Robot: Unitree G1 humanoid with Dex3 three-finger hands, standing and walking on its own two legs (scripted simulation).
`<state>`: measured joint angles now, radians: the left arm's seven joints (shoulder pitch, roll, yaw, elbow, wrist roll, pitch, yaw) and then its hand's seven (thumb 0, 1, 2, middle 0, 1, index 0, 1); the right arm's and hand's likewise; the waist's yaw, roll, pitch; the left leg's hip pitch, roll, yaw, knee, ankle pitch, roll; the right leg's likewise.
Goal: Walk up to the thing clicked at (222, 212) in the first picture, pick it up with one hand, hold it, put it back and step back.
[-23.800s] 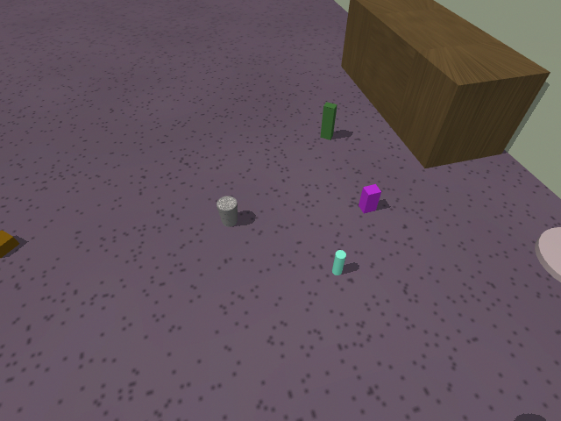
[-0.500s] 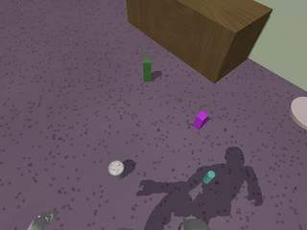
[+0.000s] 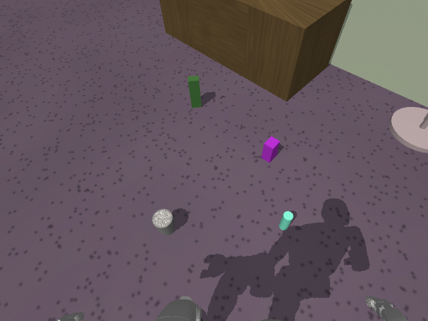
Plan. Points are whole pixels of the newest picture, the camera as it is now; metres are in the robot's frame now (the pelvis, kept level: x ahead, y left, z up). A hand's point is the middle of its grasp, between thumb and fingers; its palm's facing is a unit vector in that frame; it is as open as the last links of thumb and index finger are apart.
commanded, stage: walk up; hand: left
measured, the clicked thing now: (164, 223) +0.57 +0.28 -0.69
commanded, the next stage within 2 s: stand in 1.90 s
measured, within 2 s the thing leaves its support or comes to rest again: neither
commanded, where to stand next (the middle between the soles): +0.20 +0.01 m, yaw +4 degrees
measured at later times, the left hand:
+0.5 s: hand out of the picture -0.07 +0.25 -0.15, palm faces +0.07 -0.94 -0.32, open 7.4 cm
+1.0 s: hand out of the picture -0.15 +0.25 -0.13, palm faces +0.09 -0.91 -0.41, open 7.4 cm
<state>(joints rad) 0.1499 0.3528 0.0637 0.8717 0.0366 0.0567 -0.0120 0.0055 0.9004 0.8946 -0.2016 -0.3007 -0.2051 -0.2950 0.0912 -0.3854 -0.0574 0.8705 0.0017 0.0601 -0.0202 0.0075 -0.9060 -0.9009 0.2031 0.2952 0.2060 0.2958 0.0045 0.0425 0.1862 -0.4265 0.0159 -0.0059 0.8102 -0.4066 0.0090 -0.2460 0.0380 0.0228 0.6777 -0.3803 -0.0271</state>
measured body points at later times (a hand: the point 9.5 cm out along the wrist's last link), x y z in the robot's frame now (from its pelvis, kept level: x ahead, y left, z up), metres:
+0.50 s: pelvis -0.14 -0.02 +0.01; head -0.10 +0.02 +0.46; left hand -0.07 +0.30 -0.12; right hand -0.01 -0.32 -0.08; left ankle -0.10 +0.11 -0.72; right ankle -0.18 -0.18 -0.63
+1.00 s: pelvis -0.18 -0.03 +0.01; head -0.15 -0.03 +0.46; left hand -0.16 +0.30 -0.10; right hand -0.09 -0.33 -0.12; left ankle -0.15 +0.09 -0.72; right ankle -0.21 -0.17 -0.72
